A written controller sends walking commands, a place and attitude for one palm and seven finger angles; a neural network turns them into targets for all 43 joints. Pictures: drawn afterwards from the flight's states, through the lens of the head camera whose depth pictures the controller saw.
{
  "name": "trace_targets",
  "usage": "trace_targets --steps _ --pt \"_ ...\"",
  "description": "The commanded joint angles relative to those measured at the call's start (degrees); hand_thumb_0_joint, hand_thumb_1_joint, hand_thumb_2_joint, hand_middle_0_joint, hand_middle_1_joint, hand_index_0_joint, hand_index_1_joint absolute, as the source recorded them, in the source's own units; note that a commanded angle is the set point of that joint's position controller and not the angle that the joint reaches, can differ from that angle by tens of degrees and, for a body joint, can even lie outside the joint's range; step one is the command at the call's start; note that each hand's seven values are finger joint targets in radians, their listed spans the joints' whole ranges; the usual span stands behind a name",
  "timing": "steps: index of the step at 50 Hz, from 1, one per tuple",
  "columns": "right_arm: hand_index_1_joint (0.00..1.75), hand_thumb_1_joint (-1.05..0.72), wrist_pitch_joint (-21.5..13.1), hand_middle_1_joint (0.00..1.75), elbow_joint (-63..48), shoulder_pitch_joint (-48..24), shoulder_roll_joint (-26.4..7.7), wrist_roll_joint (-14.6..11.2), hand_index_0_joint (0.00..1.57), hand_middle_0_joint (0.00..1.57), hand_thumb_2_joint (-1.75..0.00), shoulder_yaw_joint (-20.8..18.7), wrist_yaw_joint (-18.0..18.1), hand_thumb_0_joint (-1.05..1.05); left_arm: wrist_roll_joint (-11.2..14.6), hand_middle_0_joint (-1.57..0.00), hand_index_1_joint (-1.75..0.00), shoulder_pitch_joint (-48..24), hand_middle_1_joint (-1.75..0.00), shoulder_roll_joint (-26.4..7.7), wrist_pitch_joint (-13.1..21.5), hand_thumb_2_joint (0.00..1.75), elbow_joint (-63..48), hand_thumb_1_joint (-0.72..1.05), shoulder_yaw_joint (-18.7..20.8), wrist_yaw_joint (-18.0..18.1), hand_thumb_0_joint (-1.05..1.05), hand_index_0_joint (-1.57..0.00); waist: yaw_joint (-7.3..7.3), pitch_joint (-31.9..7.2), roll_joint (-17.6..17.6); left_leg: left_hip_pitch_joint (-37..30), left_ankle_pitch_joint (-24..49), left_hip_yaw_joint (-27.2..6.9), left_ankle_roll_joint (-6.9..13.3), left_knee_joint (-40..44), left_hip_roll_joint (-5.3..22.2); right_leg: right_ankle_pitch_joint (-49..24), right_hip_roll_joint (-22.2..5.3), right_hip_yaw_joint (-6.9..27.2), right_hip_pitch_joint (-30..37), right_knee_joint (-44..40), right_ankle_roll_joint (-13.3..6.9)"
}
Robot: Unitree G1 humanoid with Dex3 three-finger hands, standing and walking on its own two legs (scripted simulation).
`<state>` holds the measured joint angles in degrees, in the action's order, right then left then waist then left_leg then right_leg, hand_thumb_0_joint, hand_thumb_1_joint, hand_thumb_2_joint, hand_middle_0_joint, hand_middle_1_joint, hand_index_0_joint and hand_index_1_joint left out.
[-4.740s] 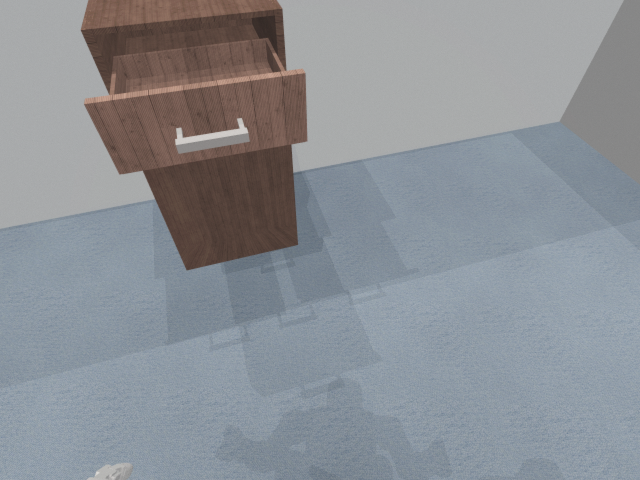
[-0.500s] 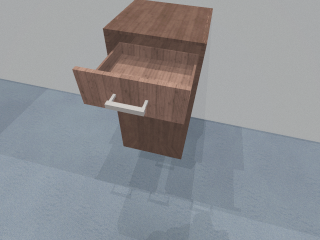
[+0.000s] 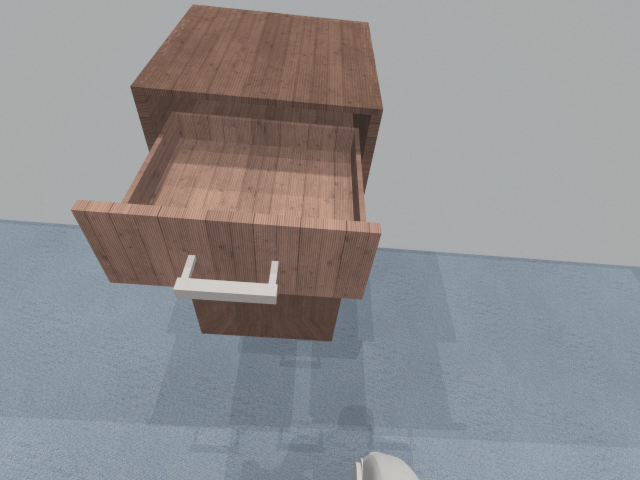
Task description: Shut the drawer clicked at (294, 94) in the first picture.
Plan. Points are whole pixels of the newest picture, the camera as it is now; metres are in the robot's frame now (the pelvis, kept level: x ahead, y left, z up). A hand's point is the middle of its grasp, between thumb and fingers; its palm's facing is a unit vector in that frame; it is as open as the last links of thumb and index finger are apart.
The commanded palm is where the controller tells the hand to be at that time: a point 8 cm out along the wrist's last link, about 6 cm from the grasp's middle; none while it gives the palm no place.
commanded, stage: take the last steps up to it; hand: left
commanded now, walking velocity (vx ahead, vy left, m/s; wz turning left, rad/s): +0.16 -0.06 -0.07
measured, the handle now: (229, 278) +0.37 +0.14 +0.02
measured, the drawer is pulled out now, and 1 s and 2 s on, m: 0.30 0.30 0.30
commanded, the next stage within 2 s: come to a stop and stand still in 0.04 s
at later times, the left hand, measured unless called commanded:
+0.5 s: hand (203, 471) +0.17 +0.16 -0.17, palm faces +0.01 -0.96 -0.27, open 7.3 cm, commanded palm none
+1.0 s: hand out of the picture +0.04 +0.22 -0.18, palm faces +0.04 -0.98 -0.17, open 7.4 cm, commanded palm none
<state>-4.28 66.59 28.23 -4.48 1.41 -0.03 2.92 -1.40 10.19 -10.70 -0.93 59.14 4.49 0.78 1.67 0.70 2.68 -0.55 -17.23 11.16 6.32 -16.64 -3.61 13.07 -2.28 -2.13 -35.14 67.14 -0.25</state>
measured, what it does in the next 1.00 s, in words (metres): steps on the spot: right foot, then left foot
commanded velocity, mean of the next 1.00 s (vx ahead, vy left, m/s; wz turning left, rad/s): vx -0.04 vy -0.04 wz -0.01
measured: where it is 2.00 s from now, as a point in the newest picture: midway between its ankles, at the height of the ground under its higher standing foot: outside the picture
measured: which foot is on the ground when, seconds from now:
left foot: down 0.00-0.30, up 0.32-0.72, down 0.74-1.00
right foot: up 0.00-0.26, down 0.28-0.74, up 0.76-1.00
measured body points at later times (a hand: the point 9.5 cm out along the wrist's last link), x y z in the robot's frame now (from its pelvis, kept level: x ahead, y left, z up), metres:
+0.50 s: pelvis +0.09 -0.02 -0.01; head +0.14 -0.04 +0.44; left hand +0.17 +0.21 -0.15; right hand +0.10 -0.25 -0.17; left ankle +0.05 +0.12 -0.66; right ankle +0.14 -0.10 -0.74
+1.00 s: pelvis +0.05 +0.03 +0.01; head +0.07 +0.06 +0.45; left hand +0.04 +0.27 -0.17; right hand +0.08 -0.21 -0.13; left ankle +0.06 +0.15 -0.74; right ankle +0.00 -0.11 -0.66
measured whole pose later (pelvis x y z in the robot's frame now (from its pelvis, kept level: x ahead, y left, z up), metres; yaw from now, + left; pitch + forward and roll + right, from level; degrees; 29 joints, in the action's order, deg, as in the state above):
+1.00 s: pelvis +0.05 +0.03 +0.01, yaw -3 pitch +0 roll -1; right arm 0.1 59.2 14.2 -7.7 1.7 -1.9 2.8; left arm -1.7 18.1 -12.6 -3.5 60.3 4.9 0.4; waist -1.4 1.5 4.7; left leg 10.9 -11.2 1.8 -0.3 -21.6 2.1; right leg 19.6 0.1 2.7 -24.3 59.6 2.3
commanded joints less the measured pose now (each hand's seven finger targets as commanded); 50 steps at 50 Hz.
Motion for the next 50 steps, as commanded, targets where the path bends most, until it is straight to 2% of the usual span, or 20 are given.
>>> trace_targets --steps 1,6,8,11,13,14,15,16,20,26,32,35,36,37,38,39,40,42,44,50 --pt "0.30 -0.90 -0.95 0.30 0.56 7.78 -6.81 0.24 0.20 0.20 -0.90 -0.65 0.96 0.00 0.26 -0.20 -0.30 -1.91 -0.30 0.06 0.28 0.90 -2.76 0.90 -0.95 -0.50 0.00 -0.20 0.15 7.19 -6.04 -6.65 51.12 -11.38 -2.13 1.03 19.87 0.95 -0.59 -0.77 -10.78 -3.23 -0.91" --pt "0.30 -0.90 -0.37 0.30 2.40 10.70 -6.32 0.42 0.20 0.20 -0.90 -0.52 1.18 0.00 0.41 -0.20 -0.30 -6.15 -0.30 1.16 0.62 0.90 -4.03 0.90 -1.82 -0.71 0.00 -0.20 1.55 6.74 -8.05 -8.83 58.67 -8.08 -2.05 -1.39 18.70 2.54 0.71 -5.05 -6.17 -13.42 -2.18" --pt "0.30 -0.90 0.18 0.30 2.83 10.24 -6.24 0.30 0.20 0.20 -0.90 -0.38 1.24 0.00 0.43 -0.20 -0.30 -5.79 -0.30 1.24 0.81 0.90 -3.89 0.90 -2.29 -0.36 0.00 -0.20 1.03 5.65 -9.96 -5.95 68.91 -6.39 -3.18 -5.24 17.66 3.69 2.69 -7.25 1.89 -20.85 -2.91" --pt "0.30 -0.90 1.10 0.30 2.02 7.56 -7.82 -0.79 0.20 0.20 -0.90 -1.17 1.29 0.00 0.52 -0.20 -0.30 2.67 -0.30 0.43 1.71 0.90 -1.53 0.90 -2.14 0.75 0.00 -0.20 -2.71 0.44 -12.11 -4.86 75.71 -5.79 -4.58 -13.74 16.95 -2.38 4.74 -7.52 15.54 -32.63 -3.38" --pt "0.30 -0.90 1.53 0.30 0.75 5.60 -7.31 -1.90 0.20 0.20 -0.90 -1.64 1.01 0.00 0.22 -0.20 -0.30 11.31 -0.30 -2.92 2.43 0.90 1.27 0.90 -1.35 1.54 0.00 -0.20 -6.05 -3.55 -10.66 5.85 58.23 -6.78 -7.13 -24.09 15.04 -25.13 -0.35 -2.56 32.97 -40.56 -5.36" --pt "0.30 -0.90 1.56 0.30 -0.56 5.64 -4.90 -2.46 0.20 0.20 -0.90 -2.09 0.80 0.00 0.27 -0.20 -0.30 15.78 -0.30 -6.70 2.96 0.90 2.71 0.90 -0.34 2.42 0.00 -0.20 -6.87 -7.23 -4.11 18.25 27.62 -4.01 -8.96 -37.19 8.30 -58.94 -13.10 10.80 44.03 -36.01 -11.28" --pt "0.30 -0.90 1.93 0.30 -1.57 3.86 -4.13 -2.96 0.20 0.20 -0.90 -2.64 0.55 0.00 0.91 -0.20 -0.30 16.83 -0.30 -8.17 3.40 0.90 3.42 0.90 -0.36 2.46 0.00 -0.20 -5.84 -9.61 -1.38 19.72 -17.74 -5.92 -8.23 -49.54 2.95 -78.37 -24.35 17.05 41.29 -38.55 -18.49" --pt "0.30 -0.90 2.84 0.30 -2.80 1.87 -3.74 -2.53 0.20 0.20 -0.90 -2.99 0.57 0.00 0.67 -0.20 -0.30 13.46 -0.30 -7.85 3.36 0.90 1.94 0.90 -0.73 2.85 0.00 -0.20 -4.09 -5.26 -1.87 19.00 -17.86 -12.24 -6.24 -49.17 3.55 -71.24 -23.13 13.96 32.81 -41.83 -18.22" --pt "0.30 -0.90 6.55 0.30 -3.30 -1.29 -2.27 -1.47 0.20 0.20 -0.90 -3.71 -0.18 0.00 0.40 -0.20 -0.30 4.06 -0.30 -4.18 2.48 0.90 -1.34 0.90 -0.91 3.28 0.00 -0.20 -0.61 0.71 -2.04 20.43 -13.19 -13.67 -7.40 -50.23 5.58 -50.30 -17.90 7.67 19.71 -45.71 -13.43" --pt "0.30 -0.90 8.18 0.30 -7.41 -6.94 -6.12 -0.71 0.20 0.20 -0.90 -4.64 -1.21 0.00 0.10 -0.20 -0.30 0.43 -0.30 -6.91 1.18 0.90 -4.65 0.90 0.37 2.68 0.00 -0.20 -0.37 -2.44 6.11 23.95 -7.57 -12.47 -9.94 -48.44 4.82 -37.85 -14.20 4.71 20.15 -45.38 -11.47" --pt "0.30 -0.90 6.37 0.30 -10.88 -13.21 -7.31 -1.08 0.20 0.20 -0.90 -4.23 -1.70 0.00 -0.97 -0.20 -0.30 1.55 -0.30 -9.03 0.18 0.90 -6.02 0.90 1.13 1.86 0.00 -0.20 -2.37 -4.20 10.59 18.61 -8.14 -9.87 -9.11 -30.08 4.24 -19.03 -11.93 7.69 21.96 -45.35 -10.76" --pt "0.30 -0.90 4.72 0.30 -9.37 -9.33 -7.52 -1.22 0.20 0.20 -0.90 -3.77 -1.67 0.00 -0.16 -0.20 -0.30 1.62 -0.30 -8.12 -0.34 0.90 -5.43 0.90 0.69 1.60 0.00 -0.20 0.11 -6.05 7.46 5.88 5.43 -8.56 -8.39 -7.90 3.89 -5.24 -8.31 6.22 17.97 -41.02 -5.51" --pt "0.30 -0.90 3.97 0.30 -8.84 -8.90 -10.60 -0.99 0.20 0.20 -0.90 -3.98 -1.48 0.00 0.48 -0.20 -0.30 3.65 -0.30 -5.30 -0.51 0.90 -5.15 0.90 -0.13 1.49 0.00 -0.20 -0.09 -5.97 -2.48 2.12 5.37 -13.76 -7.97 -2.09 9.04 3.25 -5.08 4.40 13.89 -35.52 -3.09" --pt "0.30 -0.90 3.64 0.30 -10.14 -10.98 -14.90 -0.09 0.20 0.20 -0.90 -4.46 -1.34 0.00 0.96 -0.20 -0.30 5.74 -0.30 -1.70 -0.72 0.90 -5.31 0.90 -0.91 1.21 0.00 -0.20 -0.79 -2.31 -18.22 8.15 6.89 -29.04 -5.36 3.88 21.37 14.40 0.92 0.50 8.17 -27.48 0.58" --pt "0.30 -0.90 4.40 0.30 -11.71 -14.88 -16.73 0.31 0.20 0.20 -0.90 -4.39 -1.28 0.00 0.42 -0.20 -0.30 5.56 -0.30 -2.74 -1.21 0.90 -5.41 0.90 -0.84 1.34 0.00 -0.20 -1.36 1.78 -17.43 17.33 4.81 -33.50 -1.60 6.24 26.37 17.74 1.63 3.39 10.11 -20.24 0.79" --pt "0.30 -0.90 4.42 0.30 -12.01 -16.61 -17.07 0.81 0.20 0.20 -0.90 -4.31 -0.23 0.00 0.09 -0.20 -0.30 4.48 -0.30 -3.89 -1.99 0.90 -5.42 0.90 -0.06 0.98 0.00 -0.20 -1.39 4.87 -15.18 21.02 4.66 -32.21 0.45 7.86 26.49 15.10 1.00 6.16 9.64 -14.51 0.99" --pt "0.30 -0.90 4.19 0.30 -11.39 -17.63 -15.43 0.75 0.20 0.20 -0.90 -3.92 0.25 0.00 -0.32 -0.20 -0.30 4.76 -0.30 -4.79 -2.34 0.90 -4.22 0.90 0.70 0.68 0.00 -0.20 -2.56 6.14 -15.40 20.66 6.44 -29.03 -0.76 7.27 23.25 11.81 1.28 7.88 8.46 -10.91 1.06" --pt "0.30 -0.90 3.79 0.30 -11.60 -18.62 -13.46 0.44 0.20 0.20 -0.90 -3.14 0.40 0.00 -0.14 -0.20 -0.30 7.84 -0.30 -5.19 -1.87 0.90 -2.32 0.90 1.08 -0.11 0.00 -0.20 -3.59 5.44 -12.94 15.62 6.77 -22.94 -1.71 5.40 18.85 6.64 2.08 7.25 6.29 -6.88 1.49" --pt "0.30 -0.90 3.38 0.30 -11.03 -16.44 -12.71 0.23 0.20 0.20 -0.90 -3.46 0.54 0.00 -0.12 -0.20 -0.30 9.37 -0.30 -4.51 -1.60 0.90 -1.44 0.90 1.10 -0.38 0.00 -0.20 -3.20 3.54 -11.44 12.34 9.79 -20.29 -1.38 4.74 18.02 4.73 2.31 6.46 5.56 -5.06 2.16" --pt "0.30 -0.90 3.37 0.30 -8.22 -9.04 -13.42 0.31 0.20 0.20 -0.90 -4.17 0.62 0.00 -0.12 -0.20 -0.30 6.16 -0.30 -3.73 -1.46 0.90 -2.50 0.90 0.08 -0.69 0.00 -0.20 0.22 1.06 -13.23 4.26 13.56 -21.63 1.65 2.98 19.55 9.29 0.52 3.84 4.98 -12.32 2.36"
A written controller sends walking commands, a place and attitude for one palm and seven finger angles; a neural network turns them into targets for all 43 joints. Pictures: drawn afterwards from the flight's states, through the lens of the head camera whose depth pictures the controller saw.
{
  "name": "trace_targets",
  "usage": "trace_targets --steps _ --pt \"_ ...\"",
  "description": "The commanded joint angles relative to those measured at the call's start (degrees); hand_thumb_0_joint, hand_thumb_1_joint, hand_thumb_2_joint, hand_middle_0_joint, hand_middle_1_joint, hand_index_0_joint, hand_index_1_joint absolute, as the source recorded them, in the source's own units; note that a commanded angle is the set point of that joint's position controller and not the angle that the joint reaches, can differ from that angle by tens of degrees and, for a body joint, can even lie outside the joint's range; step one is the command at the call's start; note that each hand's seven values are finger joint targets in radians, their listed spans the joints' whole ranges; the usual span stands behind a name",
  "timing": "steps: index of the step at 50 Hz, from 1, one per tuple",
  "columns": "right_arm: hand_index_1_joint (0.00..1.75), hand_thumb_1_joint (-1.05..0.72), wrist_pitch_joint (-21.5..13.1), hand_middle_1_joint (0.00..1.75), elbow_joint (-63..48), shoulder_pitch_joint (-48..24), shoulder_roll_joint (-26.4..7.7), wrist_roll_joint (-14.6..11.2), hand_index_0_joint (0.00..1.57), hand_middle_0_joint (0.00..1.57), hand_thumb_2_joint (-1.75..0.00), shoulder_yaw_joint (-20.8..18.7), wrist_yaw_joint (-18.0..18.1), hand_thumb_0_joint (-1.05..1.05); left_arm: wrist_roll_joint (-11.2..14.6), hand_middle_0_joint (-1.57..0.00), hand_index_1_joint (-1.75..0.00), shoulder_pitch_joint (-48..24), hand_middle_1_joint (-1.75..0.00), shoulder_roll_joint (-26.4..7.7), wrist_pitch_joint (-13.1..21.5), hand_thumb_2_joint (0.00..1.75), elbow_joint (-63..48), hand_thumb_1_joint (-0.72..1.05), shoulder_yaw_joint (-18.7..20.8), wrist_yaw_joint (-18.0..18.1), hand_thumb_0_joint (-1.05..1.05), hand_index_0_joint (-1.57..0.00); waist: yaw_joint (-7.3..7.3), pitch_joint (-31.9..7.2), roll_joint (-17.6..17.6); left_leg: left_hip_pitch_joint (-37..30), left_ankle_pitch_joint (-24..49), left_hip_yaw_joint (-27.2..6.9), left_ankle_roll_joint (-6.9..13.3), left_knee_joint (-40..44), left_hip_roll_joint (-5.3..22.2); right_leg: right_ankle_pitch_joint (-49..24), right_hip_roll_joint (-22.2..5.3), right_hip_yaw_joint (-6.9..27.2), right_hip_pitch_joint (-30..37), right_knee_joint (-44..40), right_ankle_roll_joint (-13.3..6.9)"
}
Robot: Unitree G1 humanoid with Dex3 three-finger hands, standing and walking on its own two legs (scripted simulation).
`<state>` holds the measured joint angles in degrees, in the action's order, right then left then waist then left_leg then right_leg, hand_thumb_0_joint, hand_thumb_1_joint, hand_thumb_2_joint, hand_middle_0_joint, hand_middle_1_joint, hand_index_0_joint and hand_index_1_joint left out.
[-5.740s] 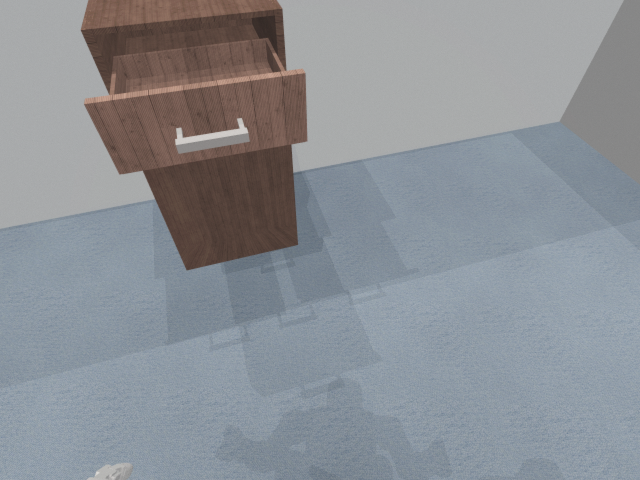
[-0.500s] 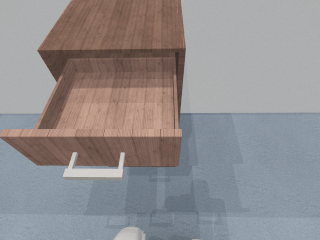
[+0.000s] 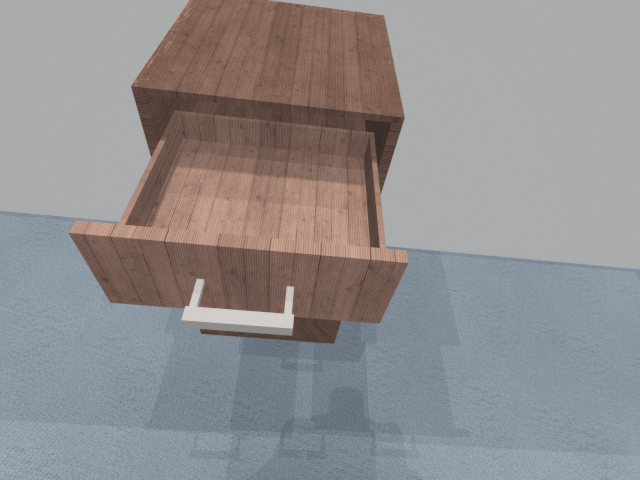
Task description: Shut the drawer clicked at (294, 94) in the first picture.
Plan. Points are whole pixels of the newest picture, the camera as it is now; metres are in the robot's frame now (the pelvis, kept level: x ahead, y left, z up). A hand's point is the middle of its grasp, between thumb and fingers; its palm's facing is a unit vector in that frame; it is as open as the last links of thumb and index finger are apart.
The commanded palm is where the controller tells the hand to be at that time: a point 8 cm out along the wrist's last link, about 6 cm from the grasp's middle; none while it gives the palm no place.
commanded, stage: come to a stop and stand still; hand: left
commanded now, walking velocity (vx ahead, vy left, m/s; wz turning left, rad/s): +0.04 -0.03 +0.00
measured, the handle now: (242, 306) +0.32 +0.13 +0.02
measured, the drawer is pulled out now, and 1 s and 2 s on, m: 0.30 0.30 0.30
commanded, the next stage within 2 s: look again from close up in 0.74 s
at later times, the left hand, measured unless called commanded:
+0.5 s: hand out of the picture -0.01 +0.09 -0.19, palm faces +0.07 -0.97 -0.21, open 7.2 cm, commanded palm none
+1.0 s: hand out of the picture -0.06 +0.07 -0.18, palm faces +0.04 -0.98 -0.20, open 7.4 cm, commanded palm none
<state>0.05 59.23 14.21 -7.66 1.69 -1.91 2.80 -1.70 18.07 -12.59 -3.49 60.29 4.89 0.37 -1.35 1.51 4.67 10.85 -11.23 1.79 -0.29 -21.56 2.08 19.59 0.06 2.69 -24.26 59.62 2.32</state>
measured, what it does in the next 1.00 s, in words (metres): steps on the spot: right foot, then left foot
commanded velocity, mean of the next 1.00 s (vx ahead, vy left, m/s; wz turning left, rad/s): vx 0.00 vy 0.00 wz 0.00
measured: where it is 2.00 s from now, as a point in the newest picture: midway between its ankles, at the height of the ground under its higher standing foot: outside the picture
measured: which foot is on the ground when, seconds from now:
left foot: down 0.00-0.20, up 0.22-0.44, down 0.46-1.00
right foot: up 0.00-0.16, down 0.18-1.00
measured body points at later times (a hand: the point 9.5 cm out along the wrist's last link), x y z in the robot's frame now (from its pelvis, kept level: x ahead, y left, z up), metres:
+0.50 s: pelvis -0.01 -0.08 -0.01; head +0.00 -0.09 +0.44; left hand -0.01 +0.14 -0.17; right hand -0.02 -0.29 -0.18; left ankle -0.02 +0.06 -0.75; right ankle -0.05 -0.15 -0.75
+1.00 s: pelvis -0.03 -0.08 -0.01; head -0.01 -0.09 +0.44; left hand -0.06 +0.13 -0.16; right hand -0.01 -0.31 -0.17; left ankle -0.02 +0.04 -0.74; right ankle -0.05 -0.15 -0.75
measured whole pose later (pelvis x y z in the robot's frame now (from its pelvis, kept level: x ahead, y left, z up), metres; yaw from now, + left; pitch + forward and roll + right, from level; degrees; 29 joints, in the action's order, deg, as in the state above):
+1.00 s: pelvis -0.03 -0.08 -0.01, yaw +0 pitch -2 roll +0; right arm 0.3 60.6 13.8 -9.5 0.3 -1.2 2.0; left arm -1.0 20.4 -5.4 2.2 62.8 -0.2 3.6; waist 0.0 4.3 -1.7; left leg 14.2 -16.3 2.8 0.2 -32.9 1.6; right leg 15.6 3.8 -3.4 -8.1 25.1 -4.6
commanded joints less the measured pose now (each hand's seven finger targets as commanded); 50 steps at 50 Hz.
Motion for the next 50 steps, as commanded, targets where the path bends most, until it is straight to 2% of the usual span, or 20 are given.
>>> trace_targets --steps 1,4,6,7,8,9,10,11,12,15,19,23,26,41,42,43,44,46,48,50 --pt "0.30 -0.90 -0.91 0.30 -0.31 5.64 -10.44 0.08 0.20 0.20 -0.90 -2.38 0.71 0.00 0.25 -0.20 -0.30 -2.60 -0.30 -1.40 1.18 0.90 -3.74 0.90 -0.60 -0.33 0.00 -0.20 3.65 0.01 -15.52 -7.56 9.19 -12.45 8.51 7.46 13.88 4.12 -2.09 -1.86 -4.49 -8.09 -0.33" --pt "0.30 -0.90 -0.60 0.30 0.61 4.94 -11.08 0.14 0.20 0.20 -0.90 -2.43 0.44 0.00 0.94 -0.20 -0.30 -2.35 -0.30 0.26 1.90 0.90 -2.79 0.90 -1.54 -0.19 0.00 -0.20 3.65 -1.42 -18.40 -5.61 12.24 -12.06 8.40 5.16 13.06 7.92 -1.64 -4.23 3.96 -21.32 -1.10" --pt "0.30 -0.90 -0.42 0.30 1.55 4.60 -11.04 -0.30 0.20 0.20 -0.90 -2.54 0.18 0.00 1.15 -0.20 -0.30 1.69 -0.30 0.74 2.61 0.90 -0.32 0.90 -1.71 0.04 0.00 -0.20 1.77 -3.44 -16.65 -2.73 11.51 -10.53 6.68 1.78 11.09 -1.41 -0.64 -5.59 12.10 -31.87 -1.45" --pt "0.30 -0.90 -0.39 0.30 2.07 4.78 -10.31 -0.71 0.20 0.20 -0.90 -2.38 0.02 0.00 1.05 -0.20 -0.30 4.42 -0.30 0.36 3.06 0.90 1.11 0.90 -1.77 0.23 0.00 -0.20 0.64 -4.73 -13.08 -0.37 8.88 -8.50 4.58 -0.90 8.82 -8.94 -0.80 -5.88 17.44 -39.21 -1.40" --pt "0.30 -0.90 -0.48 0.30 2.37 5.09 -7.62 -1.33 0.20 0.20 -0.90 -2.14 -0.24 0.00 0.86 -0.20 -0.30 5.17 -0.30 -2.18 3.45 0.90 1.84 0.90 -1.66 0.67 0.00 -0.20 0.57 -5.18 -6.84 4.70 3.71 -5.54 1.77 -4.63 6.01 -11.97 -4.74 -1.14 23.25 -42.76 -2.16" --pt "0.30 -0.90 -0.37 0.30 1.84 4.49 -4.33 -1.65 0.20 0.20 -0.90 -1.03 -0.39 0.00 0.76 -0.20 -0.30 4.84 -0.30 -5.18 3.90 0.90 2.37 0.90 -1.43 1.08 0.00 -0.20 0.83 -3.54 3.26 9.67 -6.51 -0.64 -0.95 -8.32 1.52 -13.98 -12.89 7.36 23.02 -44.95 -4.97" --pt "0.30 -0.90 0.05 0.30 1.08 2.50 -3.55 -1.18 0.20 0.20 -0.90 -0.55 -0.77 0.00 0.88 -0.20 -0.30 2.82 -0.30 -6.45 3.96 0.90 1.81 0.90 -1.48 1.15 0.00 -0.20 0.61 -0.80 6.08 8.89 -12.85 0.03 -1.37 -10.61 0.90 -11.42 -16.55 9.07 16.23 -46.92 -7.76" --pt "0.30 -0.90 0.43 0.30 1.20 1.61 -3.51 -0.79 0.20 0.20 -0.90 -0.63 -0.94 0.00 0.70 -0.20 -0.30 1.59 -0.30 -5.45 4.01 0.90 1.52 0.90 -1.65 1.21 0.00 -0.20 0.39 0.63 5.42 8.77 -13.63 -0.88 -1.14 -13.97 0.93 -12.80 -15.63 8.75 13.97 -47.08 -9.23" --pt "0.30 -0.90 0.84 0.30 1.80 1.94 -3.81 -0.51 0.20 0.20 -0.90 -0.73 -0.82 0.00 0.70 -0.20 -0.30 0.53 -0.30 -4.79 4.29 0.90 1.74 0.90 -1.58 1.44 0.00 -0.20 0.64 2.78 10.64 10.01 -13.75 -1.62 -0.88 -16.10 1.56 -16.79 -14.26 8.36 13.25 -46.68 -9.51" --pt "0.30 -0.90 0.90 0.30 4.51 4.03 -2.90 -0.96 0.20 0.20 -0.90 -0.46 -0.57 0.00 0.97 -0.20 -0.30 -0.82 -0.30 -1.24 4.49 0.90 2.35 0.90 -2.82 1.78 0.00 -0.20 1.96 4.10 5.82 8.18 -11.08 -1.03 -1.24 -17.17 1.88 -30.04 -12.12 3.01 14.58 -42.60 -10.13" --pt "0.30 -0.90 0.86 0.30 5.73 4.20 -1.89 -1.15 0.20 0.20 -0.90 -0.06 -0.27 0.00 1.23 -0.20 -0.30 0.20 -0.30 -0.96 4.49 0.90 3.01 0.90 -2.94 2.13 0.00 -0.20 1.54 3.79 1.22 4.44 -7.12 -0.25 -1.43 -11.39 1.74 -31.75 -11.26 2.66 15.05 -40.80 -10.03" --pt "0.30 -0.90 -0.16 0.30 7.44 6.44 -2.92 -1.18 0.20 0.20 -0.90 0.24 0.33 0.00 1.74 -0.20 -0.30 0.56 -0.30 0.45 4.40 0.90 3.46 0.90 -3.36 2.19 0.00 -0.20 1.89 0.93 -3.64 -4.99 13.36 -2.57 -0.14 -2.30 4.45 -27.41 -7.00 1.10 13.45 -38.74 -5.71" --pt "0.30 -0.90 -0.07 0.30 7.78 4.19 -2.82 -1.32 0.20 0.20 -0.90 0.47 0.62 0.00 1.63 -0.20 -0.30 1.31 -0.30 -0.14 3.93 0.90 4.37 0.90 -3.26 2.35 0.00 -0.20 1.21 1.88 -8.65 -4.88 13.28 -1.89 0.10 -2.22 4.75 -25.40 -6.62 0.94 14.21 -39.95 -3.64" --pt "0.30 -0.90 0.27 0.30 7.00 4.62 -3.07 -1.21 0.20 0.20 -0.90 0.88 0.41 0.00 1.36 -0.20 -0.30 4.49 -0.30 0.95 4.56 0.90 5.54 0.90 -3.67 2.45 0.00 -0.20 1.34 3.83 -3.06 -4.54 5.67 -1.38 -0.25 0.90 3.63 -18.80 -6.66 2.03 14.08 -44.57 -3.15" --pt "0.30 -0.90 -1.66 0.30 2.49 -0.95 -4.94 -1.41 0.20 0.20 -0.90 0.98 -0.57 0.00 0.00 -0.20 -0.30 9.19 -0.30 -1.01 7.30 0.90 6.04 0.90 -3.40 4.73 0.00 -0.20 -1.04 4.24 0.89 5.73 0.45 2.63 -1.38 -15.92 2.25 -60.66 -11.15 7.04 17.11 -41.23 3.34" --pt "0.30 -0.90 -1.13 0.30 -0.88 -0.92 -3.72 -1.60 0.20 0.20 -0.90 1.35 -0.59 0.00 0.38 -0.20 -0.30 10.27 -0.30 -3.71 7.27 0.90 4.69 0.90 -3.01 4.75 0.00 -0.20 0.76 4.64 -1.30 9.32 -8.80 1.15 -1.14 -15.54 -0.13 -78.55 -14.01 5.26 22.81 -37.08 0.96" --pt "0.30 -0.90 -0.80 0.30 -0.29 1.87 -1.90 -1.52 0.20 0.20 -0.90 1.04 -0.44 0.00 0.53 -0.20 -0.30 11.17 -0.30 -3.06 7.16 0.90 3.75 0.90 -2.99 4.43 0.00 -0.20 0.52 -0.27 0.74 8.45 -10.59 1.01 0.47 -14.98 0.04 -79.03 -14.62 5.64 26.48 -35.36 0.41" --pt "0.30 -0.90 -0.79 0.30 -0.26 3.52 -2.86 -1.65 0.20 0.20 -0.90 0.80 -0.70 0.00 0.70 -0.20 -0.30 8.44 -0.30 -1.72 6.85 0.90 2.14 0.90 -3.57 3.92 0.00 -0.20 1.78 -5.29 2.94 6.32 -8.44 0.22 0.82 -14.93 -0.23 -69.39 -12.15 1.73 26.63 -33.52 -5.26" --pt "0.30 -0.90 -0.30 0.30 -0.57 4.11 -2.59 -1.52 0.20 0.20 -0.90 0.78 -1.03 0.00 0.85 -0.20 -0.30 5.06 -0.30 -1.29 6.04 0.90 0.05 0.90 -3.76 3.44 0.00 -0.20 2.38 -5.09 0.45 2.34 -4.37 0.74 0.50 -11.72 -0.55 -47.22 -10.24 1.45 21.87 -35.46 -8.10" --pt "0.30 -0.90 -0.12 0.30 -0.22 4.68 -3.35 -1.11 0.20 0.20 -0.90 0.83 -1.12 0.00 1.05 -0.20 -0.30 3.13 -0.30 -0.42 5.46 0.90 -0.88 0.90 -4.10 3.14 0.00 -0.20 3.20 -0.75 -0.37 -1.49 -2.28 -0.36 0.49 -7.58 0.09 -19.81 -8.98 2.15 12.44 -38.60 -7.58"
